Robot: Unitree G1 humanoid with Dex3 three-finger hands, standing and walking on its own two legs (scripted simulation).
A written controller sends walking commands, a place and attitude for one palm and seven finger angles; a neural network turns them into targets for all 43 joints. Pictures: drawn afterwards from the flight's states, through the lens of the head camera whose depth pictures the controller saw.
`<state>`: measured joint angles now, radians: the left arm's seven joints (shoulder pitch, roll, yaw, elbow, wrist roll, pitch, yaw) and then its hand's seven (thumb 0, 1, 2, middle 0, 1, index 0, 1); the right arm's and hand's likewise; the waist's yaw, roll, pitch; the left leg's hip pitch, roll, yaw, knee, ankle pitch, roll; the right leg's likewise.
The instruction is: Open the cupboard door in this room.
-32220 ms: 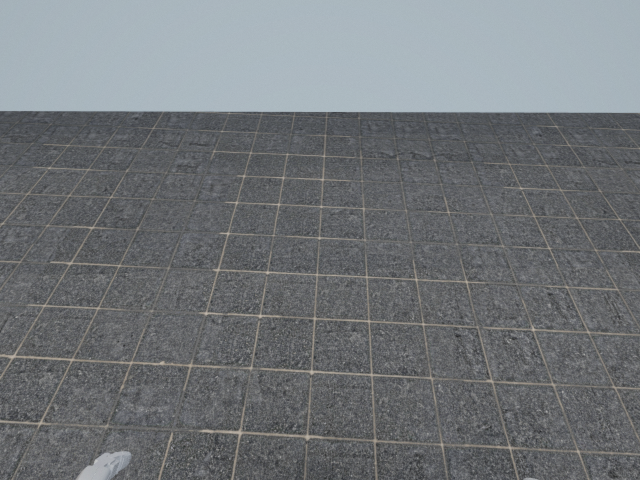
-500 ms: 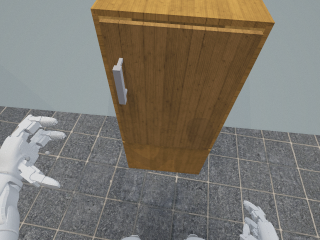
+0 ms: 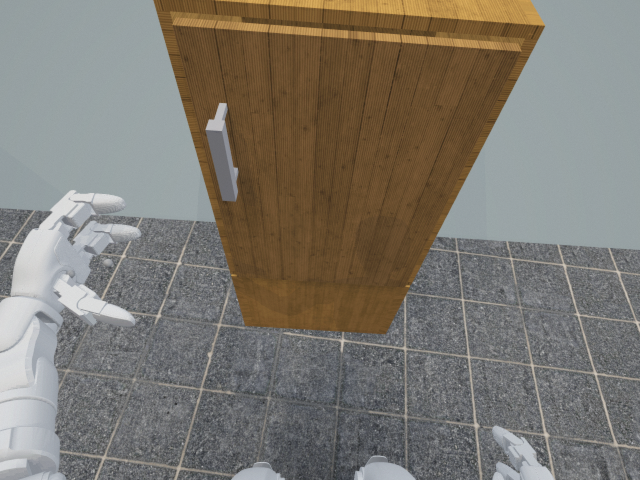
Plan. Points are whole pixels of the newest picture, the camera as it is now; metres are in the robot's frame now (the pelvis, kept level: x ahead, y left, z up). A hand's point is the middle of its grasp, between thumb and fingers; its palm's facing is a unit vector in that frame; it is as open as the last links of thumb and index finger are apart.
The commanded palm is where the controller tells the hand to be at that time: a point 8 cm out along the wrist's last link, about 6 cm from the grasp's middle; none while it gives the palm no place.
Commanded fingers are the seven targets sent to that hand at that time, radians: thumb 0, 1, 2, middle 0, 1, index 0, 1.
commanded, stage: move the hooked fingers beside the handle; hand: left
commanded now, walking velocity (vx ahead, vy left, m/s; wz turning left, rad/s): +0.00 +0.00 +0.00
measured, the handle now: (226, 154) +0.54 +0.15 +0.06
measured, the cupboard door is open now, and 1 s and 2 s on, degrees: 0 0 0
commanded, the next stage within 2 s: slide the fingers in behind the handle in 1.92 s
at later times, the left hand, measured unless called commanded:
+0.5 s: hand (145, 223) +0.41 +0.24 +0.06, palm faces -0.03 -1.00 +0.00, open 14.0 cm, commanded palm +0.39 +0.28 +0.06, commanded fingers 0.00 -0.50 0.30 -0.30 -1.20 -0.30 -1.20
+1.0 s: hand (167, 183) +0.48 +0.22 +0.06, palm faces -0.04 -1.00 +0.00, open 14.0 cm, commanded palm +0.46 +0.27 +0.06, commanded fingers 0.00 -0.50 0.30 -0.30 -1.20 -0.30 -1.20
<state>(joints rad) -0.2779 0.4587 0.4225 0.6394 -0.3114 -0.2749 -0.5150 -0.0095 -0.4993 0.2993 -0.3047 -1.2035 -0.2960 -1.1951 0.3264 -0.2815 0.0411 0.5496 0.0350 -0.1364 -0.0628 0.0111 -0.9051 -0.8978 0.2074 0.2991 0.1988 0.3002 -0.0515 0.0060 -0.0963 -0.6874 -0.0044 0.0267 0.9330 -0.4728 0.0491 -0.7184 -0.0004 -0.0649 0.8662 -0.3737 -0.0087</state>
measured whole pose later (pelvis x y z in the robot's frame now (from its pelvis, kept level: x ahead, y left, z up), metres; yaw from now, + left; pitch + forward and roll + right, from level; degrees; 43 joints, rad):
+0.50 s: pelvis +0.00 +0.00 +0.00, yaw -1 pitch +15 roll -2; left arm -0.50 0.46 0.40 0.85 -0.23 -0.33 -0.43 -0.01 -0.50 0.30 -0.30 -1.20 -0.30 -1.20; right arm 0.34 -0.27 0.03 0.57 0.03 -0.05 -0.04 0.01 -0.91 -0.90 0.21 0.30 0.20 0.30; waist -0.08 0.01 -0.11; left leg -0.74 0.00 0.03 0.94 -0.47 0.05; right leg -0.77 0.00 -0.06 0.88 -0.37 -0.01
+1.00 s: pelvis -0.01 -0.01 -0.02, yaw -1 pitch +20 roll -3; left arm -0.83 0.61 0.45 1.15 -0.16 -0.39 -0.44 -0.01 -0.50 0.30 -0.30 -1.20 -0.30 -1.20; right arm 0.38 -0.29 0.04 0.61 0.01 0.01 -0.04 0.01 -0.91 -0.90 0.21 0.30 0.20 0.30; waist -0.16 0.00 -0.09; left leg -0.89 0.02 0.02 1.02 -0.48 0.04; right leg -0.92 0.02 -0.07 0.94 -0.37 -0.02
